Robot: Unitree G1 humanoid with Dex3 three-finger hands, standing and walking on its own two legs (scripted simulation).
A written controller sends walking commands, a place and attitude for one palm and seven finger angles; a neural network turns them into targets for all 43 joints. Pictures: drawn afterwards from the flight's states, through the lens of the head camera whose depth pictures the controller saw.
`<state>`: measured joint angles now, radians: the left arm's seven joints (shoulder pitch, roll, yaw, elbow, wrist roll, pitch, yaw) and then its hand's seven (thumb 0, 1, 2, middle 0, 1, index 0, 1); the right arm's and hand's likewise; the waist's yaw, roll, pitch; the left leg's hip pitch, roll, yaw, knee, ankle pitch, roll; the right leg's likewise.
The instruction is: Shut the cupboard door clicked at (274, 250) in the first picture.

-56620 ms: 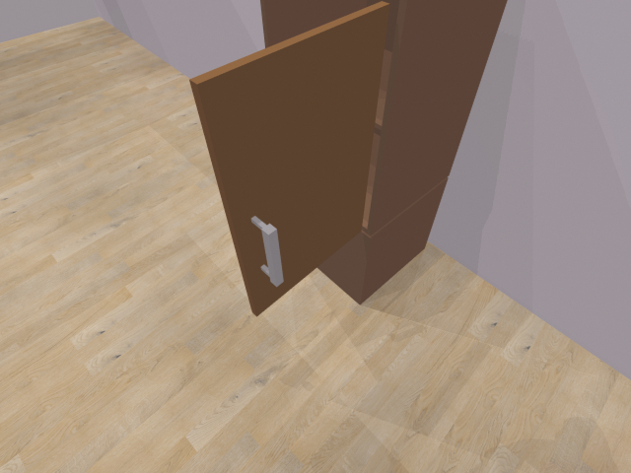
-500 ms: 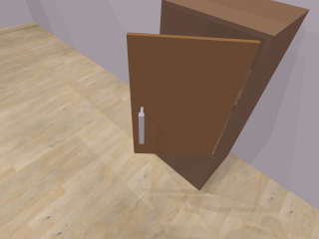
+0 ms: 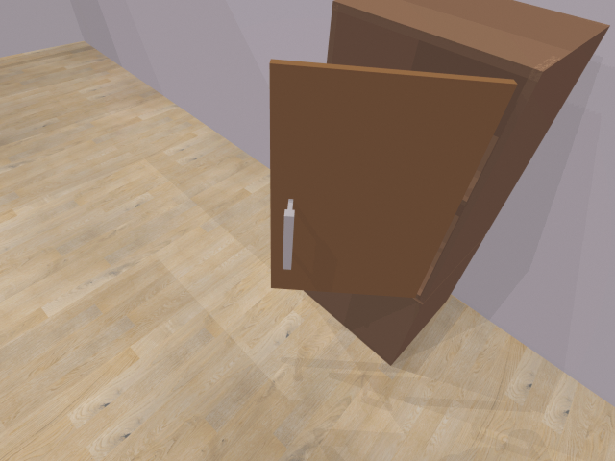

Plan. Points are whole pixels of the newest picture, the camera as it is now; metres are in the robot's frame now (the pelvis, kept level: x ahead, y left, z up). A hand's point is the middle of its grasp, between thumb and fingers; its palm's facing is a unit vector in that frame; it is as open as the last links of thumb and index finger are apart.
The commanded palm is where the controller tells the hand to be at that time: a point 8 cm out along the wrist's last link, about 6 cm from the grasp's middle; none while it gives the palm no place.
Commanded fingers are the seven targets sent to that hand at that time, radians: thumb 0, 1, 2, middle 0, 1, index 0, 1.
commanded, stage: come to a stop and stand still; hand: left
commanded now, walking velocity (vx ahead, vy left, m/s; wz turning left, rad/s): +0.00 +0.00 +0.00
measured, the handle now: (288, 235) +0.59 +0.08 -0.11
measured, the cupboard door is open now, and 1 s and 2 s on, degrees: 42 42 42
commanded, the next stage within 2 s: look again from close up in 0.74 s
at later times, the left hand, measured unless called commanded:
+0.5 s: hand out of the picture +0.00 +0.28 -0.20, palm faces +0.00 -0.96 -0.27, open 7.4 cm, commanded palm none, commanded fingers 0.00 0.90 0.90 -0.20 -0.30 -0.20 -0.30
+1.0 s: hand out of the picture +0.00 +0.19 -0.17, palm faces -0.08 -0.97 -0.21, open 7.2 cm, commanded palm none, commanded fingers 0.00 0.90 0.90 -0.20 -0.30 -0.20 -0.30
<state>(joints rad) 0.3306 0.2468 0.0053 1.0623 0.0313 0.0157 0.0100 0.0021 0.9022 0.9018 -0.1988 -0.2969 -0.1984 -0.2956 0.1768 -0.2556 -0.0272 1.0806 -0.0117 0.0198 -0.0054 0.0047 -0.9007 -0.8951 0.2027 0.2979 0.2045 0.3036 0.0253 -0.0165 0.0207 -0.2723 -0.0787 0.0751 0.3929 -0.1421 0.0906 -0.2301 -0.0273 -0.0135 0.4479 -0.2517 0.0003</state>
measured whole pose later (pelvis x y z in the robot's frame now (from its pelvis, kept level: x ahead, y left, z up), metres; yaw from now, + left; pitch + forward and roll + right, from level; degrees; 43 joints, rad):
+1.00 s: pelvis -0.06 +0.01 +0.00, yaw -4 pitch -1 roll +0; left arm 0.22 0.17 0.00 1.06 0.00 0.01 0.04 -0.01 0.94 0.90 -0.20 -0.30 -0.20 -0.30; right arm 0.29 -0.11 0.00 1.15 -0.01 0.00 -0.03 0.01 -0.90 -0.89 0.20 0.30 0.21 0.30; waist -0.03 -0.01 0.03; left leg -0.20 -0.02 0.05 0.44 -0.23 0.03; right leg -0.08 0.00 0.00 0.40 -0.31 0.00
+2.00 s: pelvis +0.05 +0.02 +0.01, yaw +0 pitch +2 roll -3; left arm 0.22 0.21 0.06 1.04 0.03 0.03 -0.01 0.00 0.91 0.90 -0.19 -0.30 -0.19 -0.29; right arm 0.44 -0.06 0.00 1.15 -0.03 -0.06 -0.06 0.00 -0.90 -0.90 0.20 0.30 0.20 0.30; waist -0.04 -0.04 0.07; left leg -0.09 0.06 0.11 0.38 -0.32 0.03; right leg -0.61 -0.07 -0.03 1.13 -0.22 0.02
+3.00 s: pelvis +0.23 -0.17 -0.02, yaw +1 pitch +0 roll +0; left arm 0.19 0.18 0.05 0.96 0.03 0.04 0.00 0.00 0.90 0.90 -0.20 -0.30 -0.20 -0.30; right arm 0.19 -0.25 -0.10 1.02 -0.01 0.07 -0.06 0.00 -0.90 -0.90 0.20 0.30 0.20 0.30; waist -0.02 0.05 0.13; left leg -0.41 0.11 -0.01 1.03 -0.59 -0.05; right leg -0.39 -0.06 -0.09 0.64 -0.26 0.00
